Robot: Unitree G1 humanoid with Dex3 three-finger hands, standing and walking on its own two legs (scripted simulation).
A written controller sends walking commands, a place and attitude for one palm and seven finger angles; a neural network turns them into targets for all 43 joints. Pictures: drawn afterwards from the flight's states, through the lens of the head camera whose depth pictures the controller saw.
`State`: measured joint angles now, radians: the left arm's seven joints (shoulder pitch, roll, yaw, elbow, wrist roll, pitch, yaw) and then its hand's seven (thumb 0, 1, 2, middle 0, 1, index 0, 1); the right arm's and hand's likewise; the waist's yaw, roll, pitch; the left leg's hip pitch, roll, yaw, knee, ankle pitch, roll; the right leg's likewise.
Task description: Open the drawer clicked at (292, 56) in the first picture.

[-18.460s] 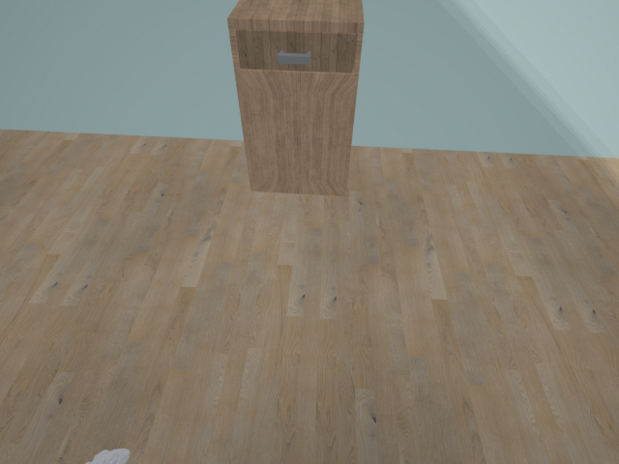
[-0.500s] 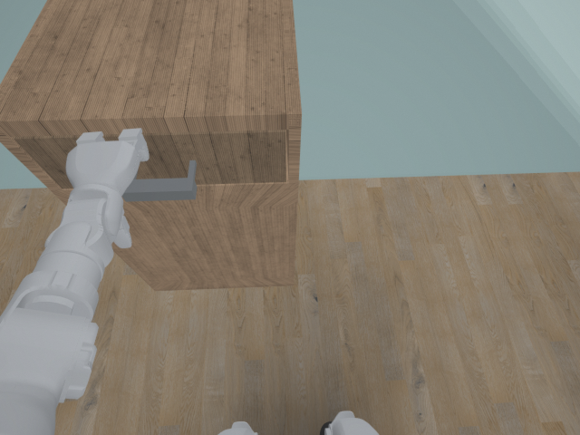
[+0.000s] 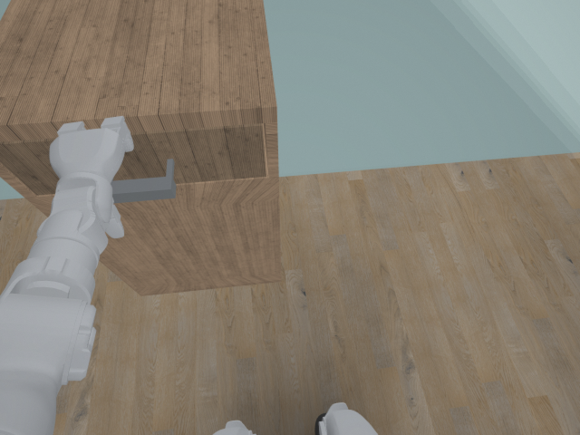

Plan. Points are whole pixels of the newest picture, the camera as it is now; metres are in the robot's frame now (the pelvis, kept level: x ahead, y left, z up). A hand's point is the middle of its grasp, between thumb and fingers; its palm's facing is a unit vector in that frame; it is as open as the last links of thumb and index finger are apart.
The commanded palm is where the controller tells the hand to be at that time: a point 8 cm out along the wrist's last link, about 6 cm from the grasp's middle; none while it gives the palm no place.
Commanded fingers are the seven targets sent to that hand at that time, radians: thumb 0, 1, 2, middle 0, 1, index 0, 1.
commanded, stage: move the hooked fingers above the handle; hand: left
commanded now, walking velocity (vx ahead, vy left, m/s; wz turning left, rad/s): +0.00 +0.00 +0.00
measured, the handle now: (139, 178) +0.54 +0.23 -0.04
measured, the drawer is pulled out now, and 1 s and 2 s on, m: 0.00 0.00 0.00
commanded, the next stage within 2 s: lower the fingers behind the handle in 1.30 s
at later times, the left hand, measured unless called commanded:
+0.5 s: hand (116, 175) +0.49 +0.23 +0.03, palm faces -0.01 -0.01 -1.00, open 13.6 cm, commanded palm +0.46 +0.23 +0.08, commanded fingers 0.00 -0.50 0.30 -0.30 -1.20 -0.30 -1.20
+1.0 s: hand (113, 175) +0.49 +0.23 +0.03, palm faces +0.04 +0.02 -1.00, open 13.6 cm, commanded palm +0.47 +0.23 +0.08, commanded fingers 0.00 -0.50 0.30 -0.30 -1.20 -0.30 -1.20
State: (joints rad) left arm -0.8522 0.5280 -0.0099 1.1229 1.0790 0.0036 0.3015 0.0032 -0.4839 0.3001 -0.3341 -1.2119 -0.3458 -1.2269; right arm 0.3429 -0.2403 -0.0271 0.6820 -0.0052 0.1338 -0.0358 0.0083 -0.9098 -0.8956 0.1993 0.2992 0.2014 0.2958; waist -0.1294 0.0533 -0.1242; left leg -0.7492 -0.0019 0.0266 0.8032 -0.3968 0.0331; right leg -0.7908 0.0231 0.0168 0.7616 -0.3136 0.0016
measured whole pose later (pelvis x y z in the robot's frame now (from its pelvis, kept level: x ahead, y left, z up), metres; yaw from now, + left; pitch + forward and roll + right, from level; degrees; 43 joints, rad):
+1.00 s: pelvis +0.01 +0.00 -0.01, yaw +1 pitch +21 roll -1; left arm -0.80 0.50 -0.02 1.02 1.12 -0.06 0.40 0.00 -0.48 0.30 -0.34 -1.21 -0.36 -1.24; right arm 0.32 -0.27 -0.07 0.70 -0.03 0.12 -0.01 0.01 -0.91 -0.90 0.20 0.30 0.20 0.30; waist -0.10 0.06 -0.14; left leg -0.80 0.00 0.00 0.86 -0.44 0.02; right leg -0.83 0.02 -0.01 0.82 -0.36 -0.01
